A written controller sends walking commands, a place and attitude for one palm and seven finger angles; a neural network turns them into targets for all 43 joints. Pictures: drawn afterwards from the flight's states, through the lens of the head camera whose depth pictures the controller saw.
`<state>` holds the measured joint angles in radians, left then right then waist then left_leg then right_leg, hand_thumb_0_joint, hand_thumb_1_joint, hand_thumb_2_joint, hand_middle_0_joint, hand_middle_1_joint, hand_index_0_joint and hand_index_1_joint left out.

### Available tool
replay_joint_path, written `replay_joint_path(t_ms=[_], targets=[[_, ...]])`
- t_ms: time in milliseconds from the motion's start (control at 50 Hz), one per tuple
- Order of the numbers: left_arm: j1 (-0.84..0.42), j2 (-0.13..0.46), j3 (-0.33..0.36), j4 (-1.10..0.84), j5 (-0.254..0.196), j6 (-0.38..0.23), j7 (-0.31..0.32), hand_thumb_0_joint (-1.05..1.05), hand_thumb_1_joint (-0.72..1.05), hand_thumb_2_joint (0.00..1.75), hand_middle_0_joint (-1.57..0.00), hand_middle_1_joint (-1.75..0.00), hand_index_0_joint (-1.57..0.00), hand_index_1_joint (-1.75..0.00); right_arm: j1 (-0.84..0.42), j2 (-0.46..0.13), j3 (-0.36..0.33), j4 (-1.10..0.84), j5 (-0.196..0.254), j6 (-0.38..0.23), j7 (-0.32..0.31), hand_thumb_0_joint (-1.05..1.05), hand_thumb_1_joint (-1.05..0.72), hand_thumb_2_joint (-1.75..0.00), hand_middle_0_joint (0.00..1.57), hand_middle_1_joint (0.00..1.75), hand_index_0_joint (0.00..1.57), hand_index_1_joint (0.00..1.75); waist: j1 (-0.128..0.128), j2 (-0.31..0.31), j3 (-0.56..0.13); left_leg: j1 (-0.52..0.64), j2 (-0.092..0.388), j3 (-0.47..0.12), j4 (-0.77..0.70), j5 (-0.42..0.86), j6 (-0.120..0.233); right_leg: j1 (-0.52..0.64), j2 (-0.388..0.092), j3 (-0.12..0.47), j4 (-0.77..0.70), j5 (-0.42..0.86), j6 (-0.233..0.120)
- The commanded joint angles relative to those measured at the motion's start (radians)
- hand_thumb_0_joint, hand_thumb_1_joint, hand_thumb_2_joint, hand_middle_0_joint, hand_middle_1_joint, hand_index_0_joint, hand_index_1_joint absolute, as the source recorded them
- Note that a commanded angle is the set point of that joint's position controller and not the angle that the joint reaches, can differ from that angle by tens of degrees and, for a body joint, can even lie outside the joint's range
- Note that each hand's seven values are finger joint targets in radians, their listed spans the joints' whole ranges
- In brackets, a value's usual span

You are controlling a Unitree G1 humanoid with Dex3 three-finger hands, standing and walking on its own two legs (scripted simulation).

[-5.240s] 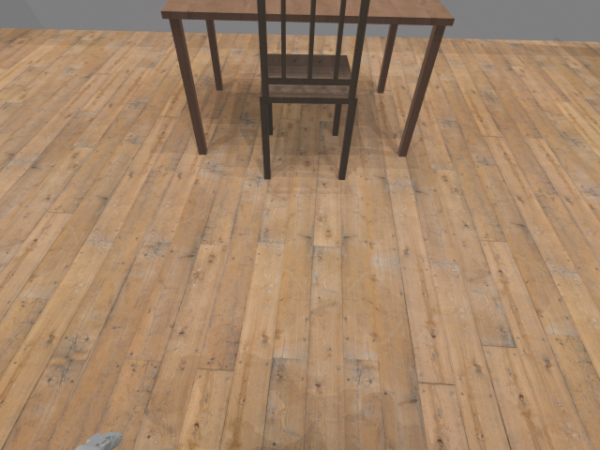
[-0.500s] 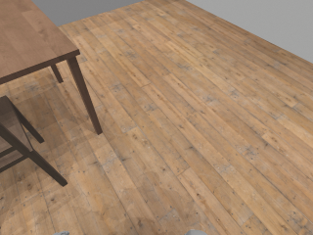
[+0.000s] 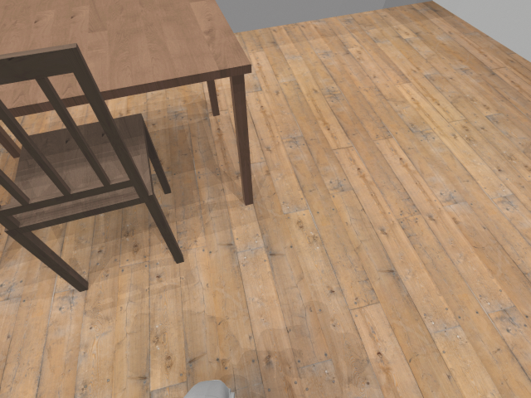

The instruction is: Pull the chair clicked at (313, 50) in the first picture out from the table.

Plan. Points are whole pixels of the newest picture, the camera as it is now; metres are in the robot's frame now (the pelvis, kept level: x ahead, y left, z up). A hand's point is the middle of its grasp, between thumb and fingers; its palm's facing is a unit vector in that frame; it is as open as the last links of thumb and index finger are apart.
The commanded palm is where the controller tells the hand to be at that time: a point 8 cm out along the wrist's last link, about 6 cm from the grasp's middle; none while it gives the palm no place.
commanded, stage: turn to face it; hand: left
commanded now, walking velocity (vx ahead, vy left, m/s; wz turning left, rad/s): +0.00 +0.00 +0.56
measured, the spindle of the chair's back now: (31, 148) +0.61 +0.61 -0.06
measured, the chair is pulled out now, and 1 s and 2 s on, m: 0.00 0.00 0.00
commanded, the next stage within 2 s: take the last steps up to it in 0.58 s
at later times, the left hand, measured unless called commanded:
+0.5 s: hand out of the picture +0.04 +0.25 -0.15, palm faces +0.22 -0.94 -0.27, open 7.4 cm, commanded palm none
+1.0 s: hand out of the picture -0.12 +0.17 -0.16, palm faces +0.42 -0.88 -0.21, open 7.3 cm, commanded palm none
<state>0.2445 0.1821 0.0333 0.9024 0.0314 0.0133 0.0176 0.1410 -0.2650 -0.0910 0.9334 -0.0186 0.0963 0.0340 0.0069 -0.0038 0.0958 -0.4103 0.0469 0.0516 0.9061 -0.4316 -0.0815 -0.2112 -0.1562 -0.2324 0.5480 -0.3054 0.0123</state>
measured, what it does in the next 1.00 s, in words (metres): steps on the spot, turning left: left foot, then right foot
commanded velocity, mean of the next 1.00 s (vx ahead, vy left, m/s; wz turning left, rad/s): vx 0.10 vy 0.00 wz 0.23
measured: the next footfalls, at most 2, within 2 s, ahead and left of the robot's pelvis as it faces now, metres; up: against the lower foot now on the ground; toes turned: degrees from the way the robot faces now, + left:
left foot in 0.10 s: +0.02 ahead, +0.14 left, +0.00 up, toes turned +9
right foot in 0.56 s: +0.04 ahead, -0.09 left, +0.00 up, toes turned +10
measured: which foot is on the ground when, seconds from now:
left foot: up 0.00-0.08, down 0.10-0.56, up 0.58-1.00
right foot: down 0.00-0.10, up 0.12-0.54, down 0.56-1.00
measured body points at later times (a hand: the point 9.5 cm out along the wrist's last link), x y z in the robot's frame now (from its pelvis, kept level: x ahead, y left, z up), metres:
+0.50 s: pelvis -0.01 +0.02 +0.00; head +0.02 +0.02 +0.45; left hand +0.03 +0.30 -0.13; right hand +0.10 -0.20 -0.15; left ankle -0.02 +0.13 -0.74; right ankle +0.00 -0.11 -0.71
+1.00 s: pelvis -0.01 +0.02 +0.01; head +0.00 +0.02 +0.46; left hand -0.14 +0.22 -0.14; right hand +0.13 -0.20 -0.14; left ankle -0.07 +0.15 -0.71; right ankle +0.00 -0.10 -0.74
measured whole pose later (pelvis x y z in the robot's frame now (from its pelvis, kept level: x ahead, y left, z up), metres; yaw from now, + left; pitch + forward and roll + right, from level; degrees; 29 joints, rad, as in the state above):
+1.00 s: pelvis -0.01 +0.02 +0.01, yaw +20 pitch -1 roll +1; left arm 0.39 0.17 0.04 1.06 0.04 -0.03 0.01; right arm 0.21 -0.21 -0.07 1.04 -0.03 0.04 0.02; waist 0.05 0.00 0.02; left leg -0.32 0.07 0.06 0.72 -0.39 -0.03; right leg -0.13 -0.07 -0.17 0.40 -0.25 0.00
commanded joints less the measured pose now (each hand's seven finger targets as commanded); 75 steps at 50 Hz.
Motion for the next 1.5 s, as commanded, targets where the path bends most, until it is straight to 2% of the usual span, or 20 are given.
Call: replay_joint_path(t_ms=[0, 40, 80, 100, 200, 380, 500, 520, 540, 560, 660, 860, 940, 1000, 1020, 1040, 1060, 1180, 1360, 1480], targets=[[0.033, 0.267, 0.074, -0.047, 0.000, -0.005, 0.012, 0.00, 0.90, 0.90, -0.20, -0.30, -0.20, -0.30, -0.051, -0.046, 0.008, -0.111, 0.009, -0.053, -0.002, 0.00, -0.90, -0.90, 0.20, 0.30, 0.20, 0.30, 0.031, -0.218, -0.130, 0.047, -0.022, 0.068, -0.217, 0.012, 0.025, 0.124, -0.232, 0.135, -0.091, 0.474, -0.111], [0.022, 0.250, 0.075, -0.045, -0.014, 0.002, 0.007, 0.00, 0.90, 0.90, -0.20, -0.30, -0.20, -0.30, 0.031, -0.090, -0.001, -0.093, 0.006, -0.067, -0.003, 0.00, -0.90, -0.90, 0.20, 0.30, 0.20, 0.30, -0.016, -0.110, -0.177, 0.247, -0.012, 0.042, -0.466, 0.226, 0.044, 0.029, -0.195, 0.070, 0.077, 0.391, -0.034], [-0.039, 0.139, 0.045, -0.120, -0.022, 0.010, -0.001, 0.00, 0.90, 0.90, -0.20, -0.30, -0.20, -0.30, 0.166, -0.280, -0.048, -0.072, 0.005, -0.080, -0.020, 0.00, -0.90, -0.90, 0.20, 0.30, 0.20, 0.30, -0.094, 0.352, -0.233, 0.496, 0.377, -0.457, -0.544, 0.901, 0.252, -0.402, 0.014, 0.075, 0.477, -0.378, 0.096], [-0.087, 0.168, 0.046, -0.126, -0.015, 0.018, 0.003, 0.00, 0.90, 0.90, -0.20, -0.30, -0.20, -0.30, 0.200, -0.271, -0.043, -0.047, 0.004, -0.074, -0.025, 0.00, -0.90, -0.90, 0.20, 0.30, 0.20, 0.30, -0.104, 0.217, -0.234, 0.462, 0.396, -0.384, -0.508, 0.923, 0.309, -0.393, 0.004, 0.168, 0.573, -0.350, 0.074], [-0.044, 0.164, 0.056, -0.050, -0.014, 0.025, -0.007, 0.00, 0.90, 0.90, -0.20, -0.30, -0.20, -0.30, 0.008, -0.153, -0.005, -0.093, 0.000, -0.084, -0.042, 0.00, -0.90, -0.90, 0.20, 0.30, 0.20, 0.30, -0.019, 0.160, -0.136, 0.278, 0.186, -0.217, -0.561, 0.613, 0.223, -0.331, 0.025, 0.209, 0.609, -0.092, 0.082], [-0.098, 0.134, 0.040, -0.063, -0.019, 0.024, 0.003, 0.00, 0.90, 0.90, -0.20, -0.30, -0.20, -0.30, 0.085, -0.141, -0.003, -0.061, -0.006, -0.076, -0.043, 0.00, -0.90, -0.90, 0.20, 0.30, 0.20, 0.30, -0.049, 0.141, -0.117, 0.288, 0.192, -0.313, -0.582, 0.523, 0.262, -0.248, 0.079, 0.206, 0.336, -0.139, 0.079], [0.007, 0.123, 0.037, -0.030, -0.029, 0.000, 0.013, 0.00, 0.90, 0.90, -0.20, -0.30, -0.20, -0.30, 0.053, -0.125, -0.001, -0.054, 0.000, -0.072, -0.041, 0.00, -0.90, -0.90, 0.20, 0.30, 0.20, 0.30, 0.010, 0.145, -0.160, 0.178, 0.134, -0.322, -0.476, 0.564, 0.211, 0.034, 0.120, 0.187, -0.065, 0.052, 0.053], [0.039, 0.152, 0.040, -0.021, -0.025, -0.012, 0.017, 0.00, 0.90, 0.90, -0.20, -0.30, -0.20, -0.30, 0.059, -0.095, 0.002, -0.053, 0.007, -0.074, -0.037, 0.00, -0.90, -0.90, 0.20, 0.30, 0.20, 0.30, 0.024, 0.066, -0.184, 0.108, 0.085, -0.287, -0.408, 0.447, 0.161, 0.152, 0.071, 0.231, -0.201, 0.148, 0.044], [0.049, 0.242, 0.057, -0.019, -0.008, -0.026, 0.025, 0.00, 0.90, 0.90, -0.20, -0.30, -0.20, -0.30, 0.085, -0.026, 0.013, -0.059, 0.018, -0.074, -0.031, 0.00, -0.90, -0.90, 0.20, 0.30, 0.20, 0.30, 0.020, -0.199, -0.189, -0.072, -0.041, -0.146, -0.222, 0.154, 0.080, 0.277, -0.156, 0.458, -0.272, 0.247, -0.026], [0.049, 0.285, 0.058, -0.033, -0.009, -0.024, 0.022, 0.00, 0.90, 0.90, -0.20, -0.30, -0.20, -0.30, 0.050, -0.035, 0.011, -0.084, 0.012, -0.067, -0.035, 0.00, -0.90, -0.90, 0.20, 0.30, 0.20, 0.30, 0.034, -0.274, -0.149, -0.108, -0.093, -0.103, -0.045, -0.153, 0.053, 0.151, -0.318, 0.565, -0.276, 0.389, -0.136], [-0.071, 0.158, 0.032, -0.050, -0.019, -0.026, 0.020, 0.00, 0.90, 0.90, -0.20, -0.30, -0.20, -0.30, 0.109, -0.038, -0.002, 0.014, -0.001, -0.034, -0.024, 0.00, -0.90, -0.90, 0.20, 0.30, 0.20, 0.30, -0.031, -0.134, -0.040, -0.103, -0.035, -0.106, 0.268, 0.062, 0.034, 0.004, -0.124, 0.294, -0.269, 0.299, -0.111], [0.166, 0.150, 0.035, 0.085, 0.001, -0.062, 0.005, 0.00, 0.90, 0.90, -0.20, -0.30, -0.20, -0.30, -0.008, 0.004, 0.019, 0.007, -0.011, -0.077, -0.006, 0.00, -0.90, -0.90, 0.20, 0.30, 0.20, 0.30, 0.063, -0.137, -0.023, -0.130, 0.033, -0.011, -0.059, 0.051, 0.041, 0.160, -0.167, 0.363, -0.389, -0.102, -0.153], [0.184, 0.158, 0.034, 0.133, 0.003, -0.059, -0.003, 0.00, 0.90, 0.90, -0.20, -0.30, -0.20, -0.30, 0.003, 0.034, 0.031, 0.020, -0.003, -0.097, -0.008, 0.00, -0.90, -0.90, 0.20, 0.30, 0.20, 0.30, 0.054, -0.160, -0.023, 0.015, 0.008, 0.041, -0.240, 0.011, 0.065, 0.102, -0.153, 0.341, -0.368, -0.062, -0.161], [0.139, 0.143, 0.032, 0.155, -0.014, -0.051, -0.007, 0.00, 0.90, 0.90, -0.20, -0.30, -0.20, -0.30, 0.141, 0.027, 0.040, 0.079, -0.001, -0.120, -0.022, 0.00, -0.90, -0.90, 0.20, 0.30, 0.20, 0.30, -0.020, -0.108, -0.058, 0.316, -0.018, 0.094, -0.484, 0.172, 0.068, -0.055, -0.067, 0.234, -0.248, -0.100, -0.099], [0.136, 0.104, 0.023, 0.155, -0.020, -0.049, -0.011, 0.00, 0.90, 0.90, -0.20, -0.30, -0.20, -0.30, 0.212, -0.020, 0.029, 0.107, 0.001, -0.131, -0.033, 0.00, -0.90, -0.90, 0.20, 0.30, 0.20, 0.30, -0.052, 0.024, -0.094, 0.477, 0.044, 0.016, -0.539, 0.142, 0.081, -0.166, -0.022, 0.190, -0.125, -0.108, -0.061], [0.124, 0.051, 0.010, 0.135, -0.022, -0.047, -0.019, 0.00, 0.90, 0.90, -0.20, -0.30, -0.20, -0.30, 0.298, -0.110, 0.005, 0.127, -0.004, -0.133, -0.041, 0.00, -0.90, -0.90, 0.20, 0.30, 0.20, 0.30, -0.093, 0.272, -0.102, 0.562, 0.251, -0.276, -0.633, -0.045, 0.149, -0.346, 0.071, 0.100, 0.106, -0.179, -0.013], [0.054, 0.049, 0.006, 0.096, -0.013, -0.046, -0.018, 0.00, 0.90, 0.90, -0.20, -0.30, -0.20, -0.30, 0.373, -0.164, -0.005, 0.131, -0.010, -0.126, -0.047, 0.00, -0.90, -0.90, 0.20, 0.30, 0.20, 0.30, -0.126, 0.304, -0.049, 0.518, 0.390, -0.452, -0.755, -0.133, 0.231, -0.452, 0.106, 0.097, 0.308, -0.272, -0.004], [0.101, 0.035, 0.023, 0.164, 0.001, -0.026, -0.040, 0.00, 0.90, 0.90, -0.20, -0.30, -0.20, -0.30, 0.216, -0.009, 0.034, 0.103, -0.001, -0.155, -0.061, 0.00, -0.90, -0.90, 0.20, 0.30, 0.20, 0.30, -0.014, 0.103, 0.082, 0.280, 0.243, -0.154, -0.793, 0.138, 0.205, -0.413, 0.026, 0.193, 0.539, 0.055, 0.007], [-0.102, 0.035, 0.019, 0.087, -0.009, -0.018, -0.042, 0.00, 0.90, 0.90, -0.20, -0.30, -0.20, -0.30, 0.343, -0.005, 0.035, 0.159, -0.005, -0.169, -0.071, 0.00, -0.90, -0.90, 0.20, 0.30, 0.20, 0.30, -0.045, 0.124, 0.070, 0.428, 0.250, -0.053, -0.719, 0.555, 0.232, -0.487, 0.022, 0.162, 0.330, 0.125, 0.022], [-0.138, 0.044, 0.022, 0.065, -0.015, -0.038, -0.042, 0.00, 0.90, 0.90, -0.20, -0.30, -0.20, -0.30, 0.346, -0.035, 0.024, 0.181, -0.015, -0.158, -0.068, 0.00, -0.90, -0.90, 0.20, 0.30, 0.20, 0.30, -0.033, 0.137, 0.035, 0.410, 0.265, -0.010, -0.587, 0.740, 0.207, -0.244, 0.090, 0.099, 0.078, 0.073, -0.035]])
